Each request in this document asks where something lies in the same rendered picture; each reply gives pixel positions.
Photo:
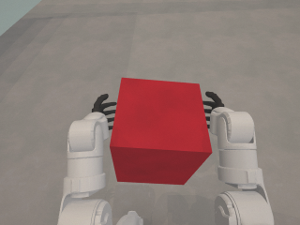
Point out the right robot hand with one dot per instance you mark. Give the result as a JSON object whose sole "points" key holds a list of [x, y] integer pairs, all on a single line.
{"points": [[216, 104]]}

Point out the robot right forearm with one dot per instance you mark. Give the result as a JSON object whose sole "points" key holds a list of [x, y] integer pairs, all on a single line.
{"points": [[236, 141]]}

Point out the robot left forearm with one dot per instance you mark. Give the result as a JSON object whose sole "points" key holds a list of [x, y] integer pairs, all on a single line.
{"points": [[85, 151]]}

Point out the right robot upper arm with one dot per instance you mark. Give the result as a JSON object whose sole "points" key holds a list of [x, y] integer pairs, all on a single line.
{"points": [[242, 208]]}

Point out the carton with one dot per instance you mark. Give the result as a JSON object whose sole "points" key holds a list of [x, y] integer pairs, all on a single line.
{"points": [[159, 133]]}

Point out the robot left shin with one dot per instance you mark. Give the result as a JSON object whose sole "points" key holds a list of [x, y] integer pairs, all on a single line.
{"points": [[132, 213]]}

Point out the left robot hand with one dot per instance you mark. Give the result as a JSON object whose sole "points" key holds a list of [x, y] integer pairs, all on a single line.
{"points": [[99, 107]]}

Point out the robot left thigh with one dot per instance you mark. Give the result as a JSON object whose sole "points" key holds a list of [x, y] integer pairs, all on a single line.
{"points": [[130, 219]]}

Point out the left robot upper arm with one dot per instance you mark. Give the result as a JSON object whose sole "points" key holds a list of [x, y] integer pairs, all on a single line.
{"points": [[87, 212]]}

